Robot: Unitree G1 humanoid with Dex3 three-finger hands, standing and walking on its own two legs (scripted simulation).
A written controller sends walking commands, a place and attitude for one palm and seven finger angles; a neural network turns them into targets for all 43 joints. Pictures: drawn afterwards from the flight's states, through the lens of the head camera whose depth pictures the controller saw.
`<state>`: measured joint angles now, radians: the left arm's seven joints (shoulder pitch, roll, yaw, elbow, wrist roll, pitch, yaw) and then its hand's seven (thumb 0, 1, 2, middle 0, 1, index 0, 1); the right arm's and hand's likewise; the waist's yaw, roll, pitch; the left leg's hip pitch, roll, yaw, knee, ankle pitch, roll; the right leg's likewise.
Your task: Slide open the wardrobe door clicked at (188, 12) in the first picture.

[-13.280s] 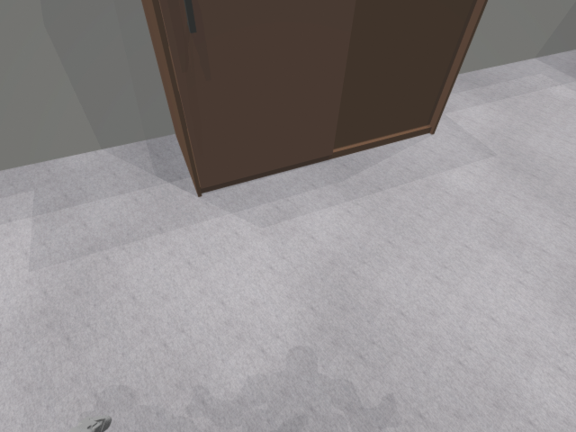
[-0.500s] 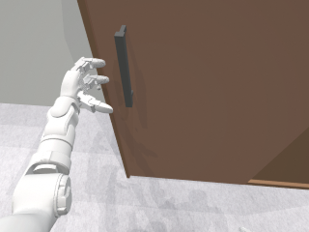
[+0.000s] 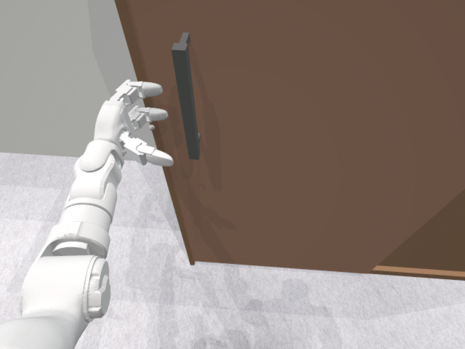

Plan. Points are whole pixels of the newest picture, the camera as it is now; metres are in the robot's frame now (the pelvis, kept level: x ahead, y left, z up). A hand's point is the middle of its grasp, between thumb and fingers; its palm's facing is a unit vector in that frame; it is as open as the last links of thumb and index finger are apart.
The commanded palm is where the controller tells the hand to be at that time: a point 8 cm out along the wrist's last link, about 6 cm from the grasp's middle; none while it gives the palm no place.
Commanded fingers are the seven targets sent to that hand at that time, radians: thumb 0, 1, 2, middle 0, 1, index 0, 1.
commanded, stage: feel for the door with the fingertips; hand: left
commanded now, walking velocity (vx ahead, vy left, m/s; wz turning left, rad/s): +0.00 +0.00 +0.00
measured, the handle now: (190, 104) +0.50 +0.08 +0.15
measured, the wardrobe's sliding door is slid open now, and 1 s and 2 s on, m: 0.00 0.00 0.00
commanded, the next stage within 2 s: slide the fingers in behind the handle in 0.78 s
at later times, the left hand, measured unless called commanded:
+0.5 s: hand (166, 125) +0.45 +0.12 +0.14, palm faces -0.07 -1.00 +0.00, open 14.0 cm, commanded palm +0.43 +0.17 +0.14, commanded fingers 0.00 -0.50 0.30 -0.30 -1.20 -0.30 -1.20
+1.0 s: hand (169, 120) +0.46 +0.11 +0.14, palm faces -0.08 -1.00 -0.01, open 13.6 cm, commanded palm +0.44 +0.16 +0.14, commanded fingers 0.00 -0.50 0.30 -0.30 -1.20 -0.30 -1.20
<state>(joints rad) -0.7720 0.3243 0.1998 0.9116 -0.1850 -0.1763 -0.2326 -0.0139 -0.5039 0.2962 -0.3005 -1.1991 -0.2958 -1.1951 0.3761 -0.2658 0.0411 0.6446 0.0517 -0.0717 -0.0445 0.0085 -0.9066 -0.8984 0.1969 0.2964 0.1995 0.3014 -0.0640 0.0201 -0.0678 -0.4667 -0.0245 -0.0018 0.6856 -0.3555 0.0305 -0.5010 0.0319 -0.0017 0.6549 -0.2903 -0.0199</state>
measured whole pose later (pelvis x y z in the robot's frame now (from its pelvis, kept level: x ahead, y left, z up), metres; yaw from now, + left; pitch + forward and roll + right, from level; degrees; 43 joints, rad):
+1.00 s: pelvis -0.01 -0.01 +0.00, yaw +1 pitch +9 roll +0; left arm -0.92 0.30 0.19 1.09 -0.13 -0.23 -0.16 -0.01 -0.50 0.30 -0.38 -1.24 -0.36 -1.25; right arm 0.38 -0.26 0.04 0.68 0.04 -0.07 -0.03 0.01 -0.91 -0.90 0.20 0.30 0.20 0.30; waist -0.09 0.02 -0.06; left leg -0.51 -0.02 -0.01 0.70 -0.34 0.02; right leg -0.54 0.03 -0.02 0.67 -0.28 -0.03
